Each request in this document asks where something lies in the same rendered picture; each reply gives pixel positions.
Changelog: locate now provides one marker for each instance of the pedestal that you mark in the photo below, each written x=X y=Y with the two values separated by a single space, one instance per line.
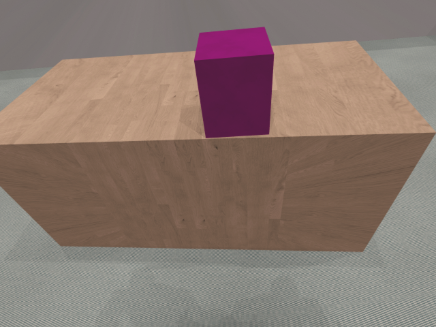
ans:
x=112 y=152

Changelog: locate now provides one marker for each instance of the carton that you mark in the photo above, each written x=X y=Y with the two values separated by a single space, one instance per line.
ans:
x=234 y=71

